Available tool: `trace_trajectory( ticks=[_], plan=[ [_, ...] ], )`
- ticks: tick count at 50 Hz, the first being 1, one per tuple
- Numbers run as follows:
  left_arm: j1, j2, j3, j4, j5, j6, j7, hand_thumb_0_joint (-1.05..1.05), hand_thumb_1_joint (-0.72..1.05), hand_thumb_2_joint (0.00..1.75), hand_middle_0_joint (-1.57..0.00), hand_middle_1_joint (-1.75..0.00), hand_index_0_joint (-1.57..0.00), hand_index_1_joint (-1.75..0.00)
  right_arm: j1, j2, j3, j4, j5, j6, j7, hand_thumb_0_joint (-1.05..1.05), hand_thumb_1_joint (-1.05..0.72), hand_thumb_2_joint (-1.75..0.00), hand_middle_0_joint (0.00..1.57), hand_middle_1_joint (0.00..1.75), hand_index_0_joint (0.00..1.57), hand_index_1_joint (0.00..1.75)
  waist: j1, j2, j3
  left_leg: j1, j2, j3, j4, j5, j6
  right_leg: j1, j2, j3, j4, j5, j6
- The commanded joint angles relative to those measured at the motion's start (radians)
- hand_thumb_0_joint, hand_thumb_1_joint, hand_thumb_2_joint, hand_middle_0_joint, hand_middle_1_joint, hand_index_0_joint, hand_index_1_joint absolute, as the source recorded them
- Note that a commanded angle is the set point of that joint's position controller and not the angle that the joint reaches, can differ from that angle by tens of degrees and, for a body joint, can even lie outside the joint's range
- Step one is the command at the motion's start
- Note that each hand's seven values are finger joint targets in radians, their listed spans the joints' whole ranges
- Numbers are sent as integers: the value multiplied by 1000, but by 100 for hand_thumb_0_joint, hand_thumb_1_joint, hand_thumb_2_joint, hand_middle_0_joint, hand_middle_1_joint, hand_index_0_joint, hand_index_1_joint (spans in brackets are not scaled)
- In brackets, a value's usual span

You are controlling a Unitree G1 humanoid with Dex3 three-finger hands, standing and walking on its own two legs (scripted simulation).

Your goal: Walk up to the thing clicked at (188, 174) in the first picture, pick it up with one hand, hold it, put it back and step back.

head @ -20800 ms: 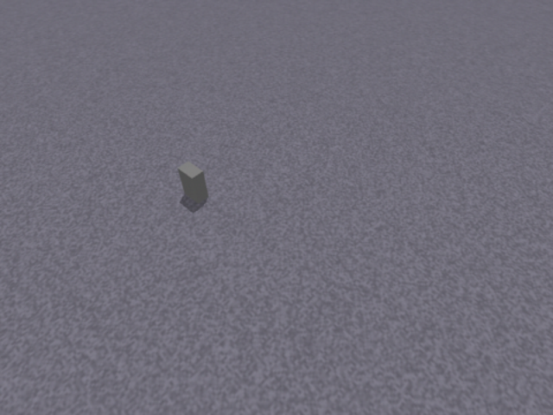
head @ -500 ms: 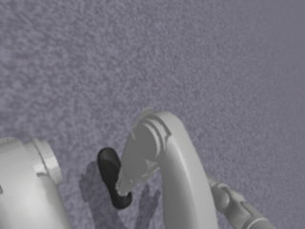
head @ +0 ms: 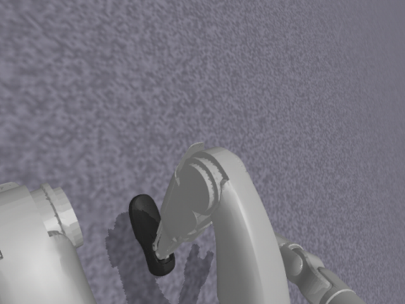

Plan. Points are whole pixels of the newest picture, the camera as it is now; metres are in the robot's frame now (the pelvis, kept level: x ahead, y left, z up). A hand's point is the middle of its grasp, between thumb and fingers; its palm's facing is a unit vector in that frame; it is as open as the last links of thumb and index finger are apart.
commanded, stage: close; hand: left
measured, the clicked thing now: out of the picture +0.46 +0.29 -0.20
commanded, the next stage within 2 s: settle in 0.72 s
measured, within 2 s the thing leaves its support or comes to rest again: leaves its support in 1.24 s
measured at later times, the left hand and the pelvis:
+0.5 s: hand out of the picture +0.43 +0.30 -0.19, palm faces +0.45 -0.89 -0.01, open 13.5 cm; pelvis +0.00 +0.00 +0.00, yaw +0 degrees
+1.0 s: hand out of the picture +0.43 +0.30 -0.19, palm faces +0.46 -0.89 +0.00, open 13.5 cm; pelvis +0.00 +0.00 +0.00, yaw +0 degrees
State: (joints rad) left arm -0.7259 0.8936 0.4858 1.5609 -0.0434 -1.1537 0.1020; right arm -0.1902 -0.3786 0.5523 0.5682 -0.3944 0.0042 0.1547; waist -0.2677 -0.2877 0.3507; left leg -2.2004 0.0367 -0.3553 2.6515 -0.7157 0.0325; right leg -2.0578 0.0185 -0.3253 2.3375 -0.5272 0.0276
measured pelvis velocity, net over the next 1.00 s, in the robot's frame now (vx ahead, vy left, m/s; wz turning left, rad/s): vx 0.00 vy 0.00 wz -0.01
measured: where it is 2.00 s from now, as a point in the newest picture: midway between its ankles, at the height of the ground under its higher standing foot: (111, 279)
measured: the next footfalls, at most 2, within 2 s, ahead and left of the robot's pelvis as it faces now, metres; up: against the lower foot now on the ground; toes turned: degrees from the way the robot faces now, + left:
none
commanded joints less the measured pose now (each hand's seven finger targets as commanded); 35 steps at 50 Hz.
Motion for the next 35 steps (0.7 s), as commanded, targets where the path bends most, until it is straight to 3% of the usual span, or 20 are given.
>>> trace_trajectory(
  ticks=[1,5,9,10,11,13,14,16,19,21,22,29,35],
  plan=[
    [-235,133,-14,-165,7,-72,-23,0,1,66,-62,-65,-63,-65,41,-364,-120,5,-3,9,-19,0,-87,-89,20,30,20,30,-148,559,-572,380,46,39,-348,109,-51,273,58,-30,-141,96,-28],
    [-221,128,-17,-177,8,-69,-30,0,4,72,-69,-73,-69,-73,49,-368,-126,8,-3,12,-20,0,-87,-89,20,30,20,30,-149,563,-592,391,44,41,-343,149,-54,289,59,-38,-138,125,-28],
    [-203,89,-51,-182,14,-60,-36,0,1,75,-73,-77,-73,-77,39,-367,-133,10,-1,13,-16,0,-88,-89,20,30,20,30,-147,562,-574,381,42,42,-349,119,-55,270,57,-39,-141,98,-29],
    [-195,97,-44,-192,14,-57,-33,0,1,76,-72,-78,-73,-78,47,-366,-131,5,-2,12,-15,0,-87,-89,20,30,20,30,-138,566,-583,387,42,44,-350,130,-55,284,56,-34,-141,106,-30],
    [-179,67,-68,-179,12,-54,-40,0,0,75,-73,-77,-73,-77,43,-362,-133,15,2,13,-15,0,-88,-89,20,30,20,30,-137,552,-562,380,43,41,-353,112,-55,266,55,-35,-140,90,-29],
    [-189,83,-62,-202,13,-55,-39,0,-3,76,-74,-79,-75,-79,48,-366,-135,15,1,14,-13,0,-88,-90,20,30,20,30,-137,564,-580,387,43,38,-356,122,-57,269,56,-37,-137,98,-31],
    [-161,45,-83,-181,12,-50,-42,0,-3,76,-74,-79,-74,-79,42,-363,-136,15,3,14,-13,0,-88,-90,20,30,20,30,-136,560,-570,400,43,34,-361,128,-60,262,54,-39,-133,100,-30],
    [-159,51,-89,-175,15,-48,-42,0,-4,78,-77,-82,-78,-82,28,-367,-136,9,5,16,-13,0,-88,-89,20,30,20,30,-135,559,-553,386,42,32,-369,100,-60,250,54,-42,-137,78,-30],
    [-124,53,-75,-201,22,-46,-36,0,-5,79,-80,-85,-81,-85,36,-370,-145,11,3,20,-11,0,-88,-89,20,30,20,30,-115,591,-584,444,47,21,-378,158,-74,248,50,-46,-118,114,-32],
    [-134,23,-95,-198,13,-47,-31,0,-5,81,-82,-87,-83,-87,29,-369,-139,7,5,20,-8,0,-88,-89,20,30,20,30,-131,586,-568,423,43,19,-377,160,-73,252,49,-48,-117,121,-32],
    [-125,31,-86,-225,12,-49,-26,0,-2,82,-84,-88,-84,-88,38,-365,-142,10,5,20,-7,0,-88,-89,20,30,20,30,-120,587,-587,436,42,22,-376,187,-73,267,52,-48,-117,142,-32],
    [-132,29,-83,-188,21,-44,-9,0,-9,86,-89,-93,-90,-94,23,-362,-138,0,4,23,-3,0,-88,-89,20,30,20,30,-129,578,-559,425,42,21,-376,173,-73,251,51,-47,-122,122,-31],
    [-105,57,-57,-219,11,-49,-16,0,-9,90,-94,-99,-95,-99,17,-358,-138,-2,5,21,-5,0,-89,-90,20,30,20,30,-105,574,-590,401,37,44,-361,167,-64,286,56,-35,-132,122,-32]
  ],
)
